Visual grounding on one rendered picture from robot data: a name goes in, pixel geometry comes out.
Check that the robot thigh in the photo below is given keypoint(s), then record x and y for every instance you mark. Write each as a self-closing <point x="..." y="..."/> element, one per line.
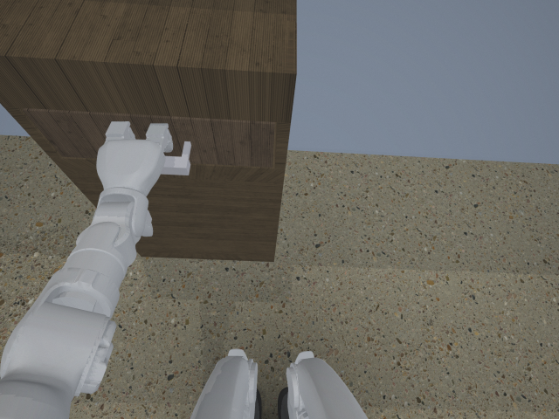
<point x="231" y="385"/>
<point x="315" y="387"/>

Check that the handle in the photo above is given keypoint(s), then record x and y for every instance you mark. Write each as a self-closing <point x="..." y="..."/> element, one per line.
<point x="176" y="165"/>

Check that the left robot hand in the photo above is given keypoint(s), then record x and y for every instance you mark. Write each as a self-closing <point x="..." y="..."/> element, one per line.
<point x="124" y="161"/>

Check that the robot left thigh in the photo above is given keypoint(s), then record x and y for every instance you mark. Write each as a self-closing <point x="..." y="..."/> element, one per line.
<point x="231" y="385"/>

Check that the drawer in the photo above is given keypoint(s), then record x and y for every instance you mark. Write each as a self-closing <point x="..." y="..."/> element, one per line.
<point x="213" y="141"/>

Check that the robot right thigh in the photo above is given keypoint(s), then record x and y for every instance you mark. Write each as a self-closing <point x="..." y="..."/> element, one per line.
<point x="315" y="387"/>

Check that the left robot upper arm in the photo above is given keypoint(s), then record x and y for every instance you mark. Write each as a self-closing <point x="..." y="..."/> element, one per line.
<point x="64" y="351"/>

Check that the robot left forearm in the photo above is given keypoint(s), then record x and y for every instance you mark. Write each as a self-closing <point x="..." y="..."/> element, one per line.
<point x="92" y="275"/>

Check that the cabinet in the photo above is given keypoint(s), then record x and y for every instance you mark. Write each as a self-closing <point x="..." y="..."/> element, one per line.
<point x="212" y="59"/>

